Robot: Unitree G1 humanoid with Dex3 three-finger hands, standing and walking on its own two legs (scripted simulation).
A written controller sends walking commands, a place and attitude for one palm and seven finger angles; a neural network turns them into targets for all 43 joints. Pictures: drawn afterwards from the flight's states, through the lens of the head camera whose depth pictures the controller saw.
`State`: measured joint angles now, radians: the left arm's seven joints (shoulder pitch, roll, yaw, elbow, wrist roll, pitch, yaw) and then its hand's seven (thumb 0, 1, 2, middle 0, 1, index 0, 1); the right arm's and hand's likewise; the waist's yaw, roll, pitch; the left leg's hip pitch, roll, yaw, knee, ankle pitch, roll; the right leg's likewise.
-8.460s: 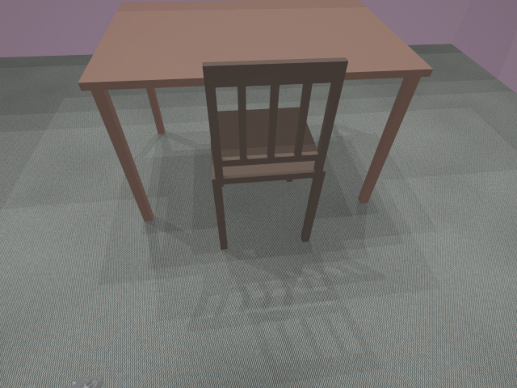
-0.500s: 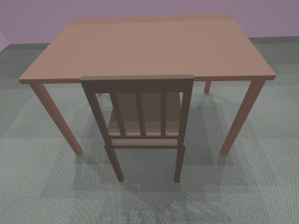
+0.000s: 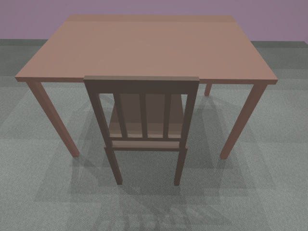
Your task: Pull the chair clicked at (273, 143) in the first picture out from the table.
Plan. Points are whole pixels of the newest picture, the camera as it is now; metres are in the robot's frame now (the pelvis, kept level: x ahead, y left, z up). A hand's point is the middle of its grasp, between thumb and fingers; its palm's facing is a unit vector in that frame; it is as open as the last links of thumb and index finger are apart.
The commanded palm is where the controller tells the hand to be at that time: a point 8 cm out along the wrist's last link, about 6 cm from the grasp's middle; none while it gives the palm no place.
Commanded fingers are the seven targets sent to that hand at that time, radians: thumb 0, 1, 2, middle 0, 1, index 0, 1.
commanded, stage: look again from close up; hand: left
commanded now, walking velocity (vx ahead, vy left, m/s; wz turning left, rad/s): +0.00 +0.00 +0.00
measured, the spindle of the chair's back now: (143, 116) +0.57 +0.07 -0.09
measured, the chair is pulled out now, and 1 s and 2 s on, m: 0.00 0.00 0.00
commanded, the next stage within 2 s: shuffle to correct the standing spot in 1.14 s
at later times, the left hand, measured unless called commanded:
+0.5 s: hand out of the picture +0.03 +0.15 -0.17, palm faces +0.01 -0.99 -0.17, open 7.3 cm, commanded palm none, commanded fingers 0.00 0.90 0.90 -0.20 -0.30 -0.20 -0.30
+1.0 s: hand out of the picture +0.07 +0.15 -0.17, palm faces +0.01 -0.98 -0.18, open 7.3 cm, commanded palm none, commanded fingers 0.00 0.90 0.90 -0.20 -0.30 -0.20 -0.30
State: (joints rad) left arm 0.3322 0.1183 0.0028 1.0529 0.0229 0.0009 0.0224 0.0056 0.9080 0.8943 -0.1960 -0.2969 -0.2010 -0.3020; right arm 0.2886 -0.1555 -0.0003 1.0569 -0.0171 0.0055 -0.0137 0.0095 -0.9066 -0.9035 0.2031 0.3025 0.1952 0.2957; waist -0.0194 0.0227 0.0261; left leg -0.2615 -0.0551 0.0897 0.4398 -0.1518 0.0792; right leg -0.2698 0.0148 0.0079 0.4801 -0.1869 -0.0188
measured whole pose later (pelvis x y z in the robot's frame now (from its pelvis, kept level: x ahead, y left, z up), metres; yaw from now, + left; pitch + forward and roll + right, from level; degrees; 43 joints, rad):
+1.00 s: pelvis +0.07 -0.01 +0.01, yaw +0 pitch -1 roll +0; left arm 0.30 0.14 -0.02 1.11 0.01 -0.02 0.03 0.01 0.92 0.89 -0.20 -0.30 -0.20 -0.30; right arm 0.26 -0.15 0.02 1.14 -0.01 -0.03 -0.03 0.01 -0.91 -0.90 0.20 0.30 0.19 0.30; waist 0.00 -0.01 0.02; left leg -0.14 -0.05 0.07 0.37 -0.22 0.06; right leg -0.15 0.03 0.01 0.41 -0.24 -0.03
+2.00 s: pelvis +0.16 -0.10 +0.00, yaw -3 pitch -1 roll +0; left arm 0.31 0.13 0.00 1.10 0.02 -0.01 0.04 0.01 0.91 0.89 -0.20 -0.30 -0.20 -0.30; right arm 0.17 -0.11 0.00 1.06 0.00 -0.04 -0.05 0.00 -0.92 -0.90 0.20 0.30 0.19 0.30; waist 0.02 -0.07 0.05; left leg -0.22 -0.01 0.09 0.50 -0.27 0.05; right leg -0.11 0.07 -0.03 0.47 -0.34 -0.07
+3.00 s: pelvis +0.13 -0.04 +0.00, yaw -3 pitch +0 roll +0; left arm 0.34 0.17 -0.02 1.06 0.02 0.00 0.03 0.00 0.91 0.89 -0.20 -0.30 -0.20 -0.30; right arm 0.26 -0.17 0.01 1.06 -0.01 -0.02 -0.01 0.01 -0.91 -0.90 0.20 0.30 0.20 0.30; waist 0.01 -0.02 0.03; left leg -0.24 -0.06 0.06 0.45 -0.20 0.09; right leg -0.18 0.00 0.00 0.46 -0.28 0.01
